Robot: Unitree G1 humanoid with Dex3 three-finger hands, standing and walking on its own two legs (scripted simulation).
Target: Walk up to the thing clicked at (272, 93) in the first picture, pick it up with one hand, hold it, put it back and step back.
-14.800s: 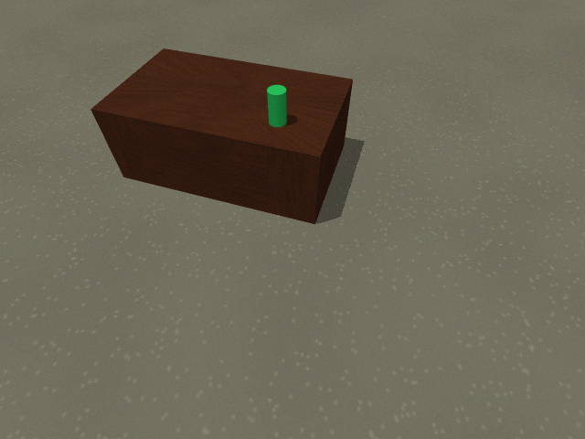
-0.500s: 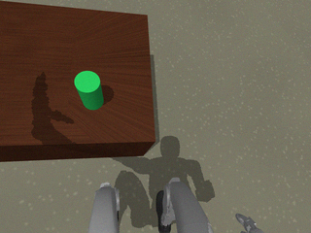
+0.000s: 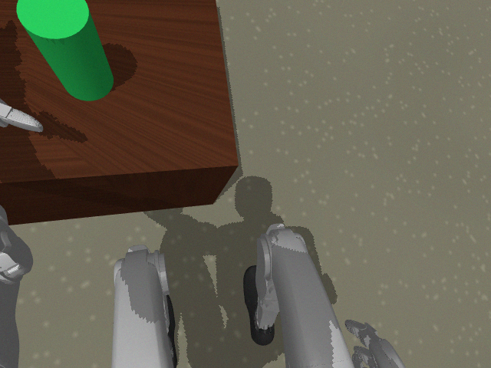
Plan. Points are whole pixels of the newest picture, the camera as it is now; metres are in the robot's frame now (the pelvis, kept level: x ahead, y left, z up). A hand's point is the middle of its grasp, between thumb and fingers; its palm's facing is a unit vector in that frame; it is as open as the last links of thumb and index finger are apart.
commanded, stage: close in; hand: left
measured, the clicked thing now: (74, 50) +0.57 +0.19 -0.02
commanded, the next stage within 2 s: rest palm in 0.46 s
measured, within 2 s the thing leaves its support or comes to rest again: neither
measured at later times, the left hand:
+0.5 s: hand (58, 59) +0.55 +0.21 -0.01, palm faces +0.10 -0.99 +0.01, open 17.6 cm
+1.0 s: hand (78, 69) +0.54 +0.19 -0.02, palm faces +0.09 -1.00 -0.01, open 16.9 cm
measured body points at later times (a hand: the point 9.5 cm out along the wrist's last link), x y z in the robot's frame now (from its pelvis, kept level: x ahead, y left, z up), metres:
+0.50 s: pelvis -0.02 -0.01 -0.04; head +0.20 +0.02 +0.35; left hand +0.54 +0.26 -0.01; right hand +0.02 -0.28 -0.15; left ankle +0.06 +0.12 -0.44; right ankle +0.09 -0.14 -0.44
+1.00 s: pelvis -0.01 -0.01 -0.03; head +0.22 +0.03 +0.36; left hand +0.53 +0.24 -0.02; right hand +0.06 -0.27 -0.15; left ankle +0.06 +0.12 -0.44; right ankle +0.09 -0.14 -0.44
